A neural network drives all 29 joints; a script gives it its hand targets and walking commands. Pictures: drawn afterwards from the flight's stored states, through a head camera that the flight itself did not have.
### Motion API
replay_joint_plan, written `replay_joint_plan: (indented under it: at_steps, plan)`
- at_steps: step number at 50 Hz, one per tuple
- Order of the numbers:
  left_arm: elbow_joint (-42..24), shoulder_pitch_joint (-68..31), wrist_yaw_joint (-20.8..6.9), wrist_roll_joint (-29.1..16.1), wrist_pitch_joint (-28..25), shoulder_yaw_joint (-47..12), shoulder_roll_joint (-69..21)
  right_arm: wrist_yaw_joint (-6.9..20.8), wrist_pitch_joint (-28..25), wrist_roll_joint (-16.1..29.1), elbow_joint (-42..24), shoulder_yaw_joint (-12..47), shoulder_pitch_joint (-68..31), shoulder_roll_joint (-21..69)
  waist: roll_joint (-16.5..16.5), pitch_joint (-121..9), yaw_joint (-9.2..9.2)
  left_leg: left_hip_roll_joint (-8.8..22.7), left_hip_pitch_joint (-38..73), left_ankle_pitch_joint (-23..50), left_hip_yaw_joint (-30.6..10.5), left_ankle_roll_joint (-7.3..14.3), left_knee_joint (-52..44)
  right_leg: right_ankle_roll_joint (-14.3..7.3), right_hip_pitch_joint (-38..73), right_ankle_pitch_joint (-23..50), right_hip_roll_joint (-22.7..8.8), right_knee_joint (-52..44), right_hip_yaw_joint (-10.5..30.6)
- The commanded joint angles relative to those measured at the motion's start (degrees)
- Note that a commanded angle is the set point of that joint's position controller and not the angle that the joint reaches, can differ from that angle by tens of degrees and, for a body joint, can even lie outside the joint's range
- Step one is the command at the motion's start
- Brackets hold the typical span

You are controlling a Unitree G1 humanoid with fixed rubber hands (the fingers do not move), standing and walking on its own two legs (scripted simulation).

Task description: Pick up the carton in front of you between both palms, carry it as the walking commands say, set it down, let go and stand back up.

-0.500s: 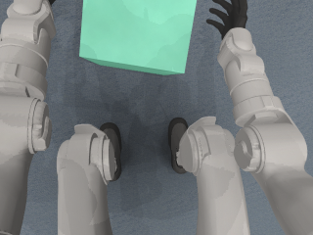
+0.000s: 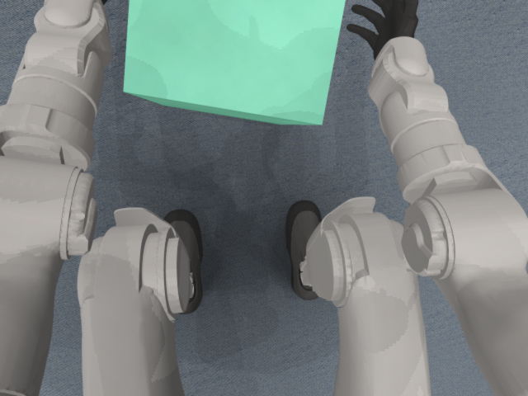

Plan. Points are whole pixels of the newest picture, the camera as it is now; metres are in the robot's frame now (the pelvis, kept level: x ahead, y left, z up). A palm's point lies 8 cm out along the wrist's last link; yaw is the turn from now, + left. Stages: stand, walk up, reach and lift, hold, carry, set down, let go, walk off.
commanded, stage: reach and lift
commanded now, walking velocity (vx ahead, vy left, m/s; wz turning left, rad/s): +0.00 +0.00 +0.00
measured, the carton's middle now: (234, 39) +0.53 +0.03 -0.25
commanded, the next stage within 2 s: none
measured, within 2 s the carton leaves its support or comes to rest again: leaves its support in 0.46 s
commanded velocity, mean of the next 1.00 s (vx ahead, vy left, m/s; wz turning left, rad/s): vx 0.00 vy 0.00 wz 0.00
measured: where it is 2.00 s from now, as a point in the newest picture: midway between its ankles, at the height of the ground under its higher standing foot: (248, 271)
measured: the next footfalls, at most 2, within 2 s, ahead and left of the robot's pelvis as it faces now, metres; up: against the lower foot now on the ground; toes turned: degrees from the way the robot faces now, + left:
none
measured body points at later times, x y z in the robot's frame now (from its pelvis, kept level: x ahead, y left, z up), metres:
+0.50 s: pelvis +0.00 +0.00 -0.01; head +0.35 +0.05 +0.26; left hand +0.56 +0.17 -0.18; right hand +0.55 -0.13 -0.16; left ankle +0.11 +0.12 -0.34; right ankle +0.13 -0.13 -0.34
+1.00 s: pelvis +0.00 -0.02 +0.09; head +0.26 +0.03 +0.46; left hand +0.51 +0.18 +0.03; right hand +0.51 -0.12 +0.03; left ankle +0.11 +0.12 -0.34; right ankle +0.13 -0.13 -0.34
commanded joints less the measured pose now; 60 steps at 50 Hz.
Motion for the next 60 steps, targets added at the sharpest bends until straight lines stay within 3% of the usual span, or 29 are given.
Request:
replay_joint_plan:
  at_steps: [1,7,10,13,15,19,22,27,31,35,38,41,48,53,60]
  plan:
    - [-3.66,-14.86,-0.18,0.55,-1.10,1.06,3.92,-0.05,-1.13,-1.28,-4.86,-1.32,-9.56,-3.45,7.23,-61.75,0.06,-1.02,34.59,15.46,-0.96,-0.88,-10.93,1.03,27.54,15.43,1.15,-8.15,-3.23]
    - [-3.18,-18.99,-0.36,-0.12,-1.61,-1.85,-2.75,0.05,-1.52,-0.26,-4.85,1.43,-13.69,3.56,6.49,-61.69,1.13,-1.84,34.10,13.51,-0.51,-0.54,-11.94,0.77,30.32,14.98,2.32,-8.64,-2.85]
    - [-2.74,-20.21,-0.92,0.49,-1.46,-2.79,-8.51,0.02,-1.57,-3.14,-3.59,-0.25,-13.55,6.84,7.15,-60.97,-0.93,-2.71,34.06,12.67,-0.51,-1.07,-12.44,0.54,31.17,14.58,2.89,-8.97,-3.34]
    - [-4.39,-28.96,-6.00,1.25,-0.30,-7.26,-32.91,5.42,-0.28,-5.90,-5.46,2.12,-23.77,30.04,8.85,-59.64,-1.18,-4.15,33.45,13.40,-0.62,-0.72,-11.98,-0.24,28.45,14.47,4.52,-8.06,-3.99]
    - [-4.49,-29.18,-9.38,3.40,1.38,-6.68,-44.49,9.35,1.82,-8.55,-6.54,1.70,-28.75,39.89,9.61,-58.65,-1.22,-5.00,31.86,12.53,-0.11,-0.64,-11.13,-0.34,26.94,12.94,5.17,-6.97,-4.41]
    - [-8.07,-25.82,-12.93,6.93,4.00,-2.75,-55.13,13.74,4.84,-10.14,-10.85,1.65,-31.35,49.63,9.74,-59.51,-0.10,-6.09,32.58,14.50,1.75,-0.21,-10.23,-0.71,24.54,13.15,6.19,-6.07,-5.64]
    - [-12.89,-26.30,-14.07,5.45,4.89,-3.95,-61.01,15.16,5.95,-8.29,-14.30,3.70,-31.38,55.03,8.70,-66.68,0.29,-6.46,34.95,18.20,2.73,-0.15,-9.41,-0.90,27.78,16.87,6.66,-5.30,-6.31]
    - [-28.38,-29.31,-13.03,1.82,6.25,-9.34,-68.10,15.73,8.40,-3.49,-24.21,10.78,-31.82,64.89,10.41,-90.92,1.31,-7.35,52.30,30.20,3.61,-0.90,-9.29,-0.61,32.05,24.40,7.38,-4.95,-7.50]
    - [-37.77,-26.98,-11.59,3.69,9.82,-10.95,-73.45,17.06,12.12,-3.98,-33.29,15.29,-33.07,67.80,11.73,-103.17,3.05,-8.23,62.84,34.34,4.24,-1.43,-11.47,-0.23,29.49,23.41,8.00,-7.92,-7.83]
    - [-35.64,-20.75,-11.75,6.47,13.42,-9.66,-77.42,17.06,14.69,-7.71,-35.76,16.43,-32.02,67.97,9.74,-96.39,2.49,-9.03,53.38,23.46,5.61,-1.83,-16.54,-0.19,31.98,16.23,8.41,-13.02,-7.45]
    - [-27.95,-17.25,-13.30,10.17,15.44,-4.96,-79.44,17.04,16.59,-13.41,-30.05,11.42,-27.77,68.18,8.69,-83.19,0.15,-9.31,42.28,11.04,5.58,-1.49,-21.20,-1.06,30.77,7.43,8.34,-17.68,-6.54]
    - [-21.02,-15.13,-15.03,15.09,16.66,2.17,-79.52,17.39,18.14,-19.19,-24.00,4.75,-24.24,68.36,8.38,-73.37,-0.95,-9.65,36.45,3.45,5.38,-1.03,-25.49,-1.75,29.51,1.74,8.20,-22.09,-5.74]
    - [-18.69,-11.96,-16.42,20.51,16.74,9.36,-79.14,18.77,19.20,-21.46,-23.62,4.28,-23.61,72.80,3.65,-78.12,2.22,-10.14,41.13,5.45,5.75,-0.31,-31.31,-1.04,36.38,3.21,8.44,-29.33,-4.88]
    - [-24.18,-10.34,-17.00,18.97,17.15,5.17,-81.69,19.51,19.87,-19.60,-25.86,8.71,-19.70,76.27,2.46,-85.46,2.93,-10.24,48.50,10.76,6.01,-0.48,-34.19,-0.25,43.14,7.69,8.63,-32.67,-4.70]
    - [-32.23,-5.52,-16.53,14.61,18.48,-4.33,-86.88,20.29,20.70,-16.16,-30.05,16.31,-12.70,78.86,4.99,-89.88,2.47,-10.39,59.94,17.01,5.25,-1.61,-38.72,-0.46,49.48,12.85,8.85,-36.66,-3.97]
